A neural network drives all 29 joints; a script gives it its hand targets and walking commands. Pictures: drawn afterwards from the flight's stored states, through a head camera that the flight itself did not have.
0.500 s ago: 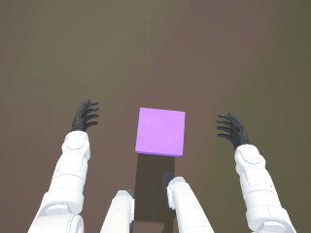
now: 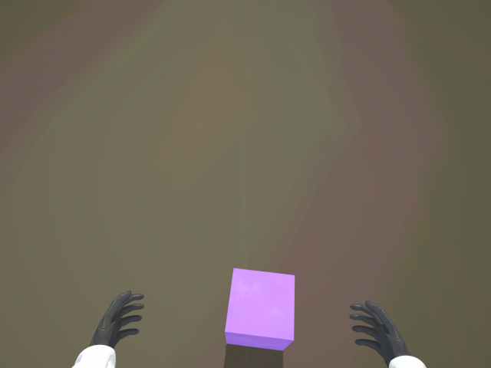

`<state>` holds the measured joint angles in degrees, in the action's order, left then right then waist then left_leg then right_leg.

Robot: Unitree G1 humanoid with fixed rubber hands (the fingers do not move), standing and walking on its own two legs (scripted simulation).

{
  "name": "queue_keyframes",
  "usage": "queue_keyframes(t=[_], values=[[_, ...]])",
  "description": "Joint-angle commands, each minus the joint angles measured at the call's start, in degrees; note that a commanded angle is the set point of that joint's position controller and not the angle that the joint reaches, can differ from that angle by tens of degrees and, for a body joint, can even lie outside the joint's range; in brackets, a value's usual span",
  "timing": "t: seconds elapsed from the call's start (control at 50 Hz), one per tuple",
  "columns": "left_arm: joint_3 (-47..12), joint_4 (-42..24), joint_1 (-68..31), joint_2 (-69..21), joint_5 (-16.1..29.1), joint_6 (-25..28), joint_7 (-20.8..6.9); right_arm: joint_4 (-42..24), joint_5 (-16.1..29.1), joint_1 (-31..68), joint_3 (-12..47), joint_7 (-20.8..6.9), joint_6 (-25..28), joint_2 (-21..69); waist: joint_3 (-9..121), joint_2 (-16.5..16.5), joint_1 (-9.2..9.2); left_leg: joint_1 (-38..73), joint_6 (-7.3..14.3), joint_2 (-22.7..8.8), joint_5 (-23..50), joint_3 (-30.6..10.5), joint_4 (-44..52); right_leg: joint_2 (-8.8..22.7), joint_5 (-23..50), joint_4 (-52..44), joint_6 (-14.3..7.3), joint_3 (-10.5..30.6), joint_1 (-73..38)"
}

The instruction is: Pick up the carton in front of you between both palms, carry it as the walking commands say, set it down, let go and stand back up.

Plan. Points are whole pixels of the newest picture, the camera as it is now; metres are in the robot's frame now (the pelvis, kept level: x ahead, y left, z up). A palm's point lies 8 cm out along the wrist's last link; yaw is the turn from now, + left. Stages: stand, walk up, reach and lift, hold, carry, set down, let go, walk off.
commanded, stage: let go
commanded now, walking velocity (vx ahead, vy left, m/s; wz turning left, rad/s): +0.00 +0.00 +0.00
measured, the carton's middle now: (259, 310) +0.35 -0.07 -0.65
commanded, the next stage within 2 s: stand in 0.48 s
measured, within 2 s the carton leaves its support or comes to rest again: neither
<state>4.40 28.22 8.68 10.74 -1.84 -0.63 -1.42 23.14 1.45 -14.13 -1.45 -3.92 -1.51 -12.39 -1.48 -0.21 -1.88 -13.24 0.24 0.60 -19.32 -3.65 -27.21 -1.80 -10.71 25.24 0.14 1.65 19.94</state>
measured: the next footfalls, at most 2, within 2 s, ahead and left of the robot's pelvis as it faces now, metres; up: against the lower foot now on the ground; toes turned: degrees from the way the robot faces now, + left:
none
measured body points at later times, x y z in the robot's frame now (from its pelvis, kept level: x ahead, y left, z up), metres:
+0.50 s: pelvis +0.00 +0.00 +0.00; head +0.00 +0.00 +0.45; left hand +0.17 +0.23 -0.08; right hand +0.17 -0.25 -0.08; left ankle -0.06 +0.12 -0.74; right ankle +0.02 -0.12 -0.74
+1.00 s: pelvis -0.01 -0.02 +0.00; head +0.00 -0.04 +0.44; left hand +0.11 +0.27 -0.10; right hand +0.11 -0.30 -0.12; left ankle -0.06 +0.12 -0.74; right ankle +0.02 -0.12 -0.74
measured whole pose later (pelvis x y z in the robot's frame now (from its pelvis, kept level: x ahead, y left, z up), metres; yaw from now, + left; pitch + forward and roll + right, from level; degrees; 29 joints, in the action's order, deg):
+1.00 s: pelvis -0.01 -0.02 +0.00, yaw +1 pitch -2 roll +0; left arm 3.5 45.9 11.5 15.4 -1.4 0.5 1.8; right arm 42.2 -1.1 -14.6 -2.9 1.6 0.4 -18.0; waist -1.9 -2.7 0.3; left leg -6.0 -1.0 0.5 -20.7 -4.7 -28.8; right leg -1.8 -14.3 30.5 -1.3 0.4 14.1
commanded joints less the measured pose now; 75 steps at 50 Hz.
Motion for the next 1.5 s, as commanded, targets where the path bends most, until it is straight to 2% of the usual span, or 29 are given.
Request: queue_keyframes(t=[0.0,0.14,0.22,0.26,0.28,0.32,0.46,0.48,0.5,0.56,0.6,0.74,1.48], values=[[0.0,-6.7,0.6,4.4,0.7,-0.4,-0.8,-4.3,-0.6,1.4,-2.2,0.0,-0.3,-5.5,5.9,-3.5,1.44,-6.0,-1.5,0.0,15.8,1.3,7.8,-1.3,14.9,-0.3,0.9,-1.0,-21.5],[-1.5,-9.1,0.8,4.9,2.0,-3.4,-2.0,-4.0,-2.5,1.3,-3.7,0.1,-3.7,-6.3,-0.2,-1.4,0.65,-7.1,-0.7,-1.3,12.6,0.9,10.6,-2.3,12.4,0.1,1.0,-1.9,-26.1],[-1.4,-9.3,0.5,5.2,1.9,-4.4,-2.2,-4.2,-2.9,2.2,-3.9,-0.1,-4.8,-6.2,-1.1,-1.4,0.85,-6.9,-0.8,-1.3,13.0,1.0,10.3,-2.4,12.3,0.5,1.0,-2.0,-27.2],[-1.1,-9.2,1.0,5.3,1.5,-4.7,-2.1,-4.5,-2.9,2.3,-3.8,-0.1,-5.0,-6.0,-0.8,-1.8,1.27,-6.4,-0.9,-1.1,14.4,1.0,9.8,-2.4,13.0,0.6,1.0,-1.8,-27.6],[-1.4,-5.6,3.4,4.9,3.1,-3.3,-0.9,-6.5,-3.4,5.0,-3.9,1.3,-7.9,-8.8,2.5,-0.6,1.90,-1.7,-1.9,-0.8,21.7,0.9,6.4,-3.4,10.7,2.0,1.0,-2.2,-24.3],[-1.4,-6.4,3.2,5.6,2.4,-3.1,-0.1,-6.2,-3.3,2.8,-3.1,2.1,-8.9,-7.9,2.5,-2.5,1.79,0.0,-2.5,-0.5,25.0,0.8,4.8,-3.2,10.8,1.9,0.7,-1.8,-21.7],[-1.2,-6.3,1.9,6.1,2.2,-3.7,0.1,-6.5,-2.1,2.7,-2.1,3.2,-10.3,-6.8,1.6,-2.2,1.81,-2.1,-1.5,0.1,20.8,1.5,4.9,-2.6,13.2,1.8,0.8,-0.6,-21.5],[1.3,3.8,3.5,11.6,0.4,-2.3,1.9,2.0,-1.4,4.7,-4.3,3.7,-5.4,-11.3,2.9,-5.6,2.93,-0.5,-1.5,-1.0,13.5,2.1,1.7,3.4,12.0,3.2,-0.1,0.1,-14.6],[1.5,3.9,4.0,12.8,0.2,-1.4,2.7,2.3,-1.6,3.2,-4.2,3.8,-2.9,-10.8,3.8,-4.7,2.24,1.3,-1.4,-1.2,11.3,1.1,1.6,3.6,9.7,2.9,-0.6,0.9,-12.8],[1.8,5.5,1.6,11.1,0.1,0.5,2.9,5.2,-2.3,3.2,-4.1,3.7,0.7,-9.7,1.1,-1.4,2.11,0.5,-1.0,-1.8,5.4,-0.6,2.5,3.4,1.6,1.1,-0.9,1.6,-8.3],[1.7,6.6,0.6,11.0,0.0,1.1,2.6,6.8,-2.4,3.2,-3.9,3.9,1.5,-10.3,0.9,0.0,1.92,0.7,-0.8,-2.0,6.5,-1.1,2.1,3.4,2.4,0.8,-0.9,1.9,-7.7],[1.6,10.4,1.2,12.0,0.1,2.0,3.2,11.3,-2.8,1.3,-3.9,5.0,2.7,-11.6,2.4,1.1,2.01,2.4,-0.9,-2.5,11.2,-2.0,1.6,4.4,7.8,1.3,-1.2,3.0,-9.5],[0.3,20.4,-0.2,15.2,1.1,1.7,3.1,22.6,-2.0,-0.4,-1.9,6.2,3.1,-14.7,-0.7,0.2,2.28,2.2,-0.2,-4.4,7.1,-3.9,6.3,6.2,2.8,-3.4,-1.4,5.9,-11.4]])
